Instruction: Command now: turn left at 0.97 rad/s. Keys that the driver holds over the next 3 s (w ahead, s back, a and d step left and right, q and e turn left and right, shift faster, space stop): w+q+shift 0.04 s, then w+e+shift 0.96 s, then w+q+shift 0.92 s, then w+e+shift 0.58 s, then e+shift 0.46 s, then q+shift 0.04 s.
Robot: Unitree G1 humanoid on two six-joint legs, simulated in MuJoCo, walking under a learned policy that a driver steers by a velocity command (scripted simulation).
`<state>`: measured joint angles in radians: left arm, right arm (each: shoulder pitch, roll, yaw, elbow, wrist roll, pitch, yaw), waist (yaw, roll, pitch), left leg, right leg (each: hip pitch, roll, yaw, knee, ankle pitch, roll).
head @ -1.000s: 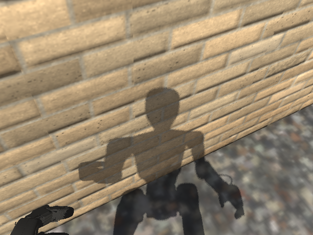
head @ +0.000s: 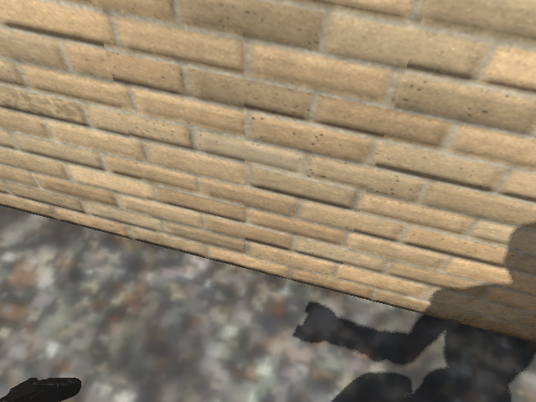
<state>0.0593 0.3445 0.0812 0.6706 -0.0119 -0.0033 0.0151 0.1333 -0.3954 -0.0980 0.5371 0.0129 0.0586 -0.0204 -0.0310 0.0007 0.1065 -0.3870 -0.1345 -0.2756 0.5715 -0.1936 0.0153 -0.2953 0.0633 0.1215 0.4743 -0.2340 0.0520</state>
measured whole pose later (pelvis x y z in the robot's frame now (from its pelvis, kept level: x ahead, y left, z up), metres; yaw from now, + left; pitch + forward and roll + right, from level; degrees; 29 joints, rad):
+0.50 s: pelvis +0.01 +0.11 +0.00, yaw -4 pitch +1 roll +1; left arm 0.35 0.38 0.10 0.72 0.00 0.03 0.11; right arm 0.27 -0.27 -0.06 0.62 -0.04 0.04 0.04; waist 0.07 -0.01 0.10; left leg -0.21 0.00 -0.03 0.51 -0.32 -0.02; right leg -0.44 -0.08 0.17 0.85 -0.51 0.08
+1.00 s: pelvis +0.01 +0.11 -0.01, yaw -31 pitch +2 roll +0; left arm 0.05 0.35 0.09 0.56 -0.01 0.05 -0.03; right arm 0.10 -0.35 -0.11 0.67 0.01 0.04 -0.01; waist 0.00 0.01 0.16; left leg -0.23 0.18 0.27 0.77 -0.48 -0.05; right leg -0.36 -0.03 -0.08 0.60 -0.26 -0.04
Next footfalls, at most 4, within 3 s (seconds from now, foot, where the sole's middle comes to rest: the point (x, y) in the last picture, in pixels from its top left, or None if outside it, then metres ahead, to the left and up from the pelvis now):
0.44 left None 0.03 0.25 -0.77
0.96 right None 0.01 -0.02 -0.77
1.30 left None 0.13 0.13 -0.77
1.58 right None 0.05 -0.11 -0.77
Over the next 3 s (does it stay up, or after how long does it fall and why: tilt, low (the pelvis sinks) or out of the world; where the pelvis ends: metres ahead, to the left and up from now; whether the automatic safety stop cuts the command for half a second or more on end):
stays up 0.16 0.13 0.01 its command is cut before an obstacle from the start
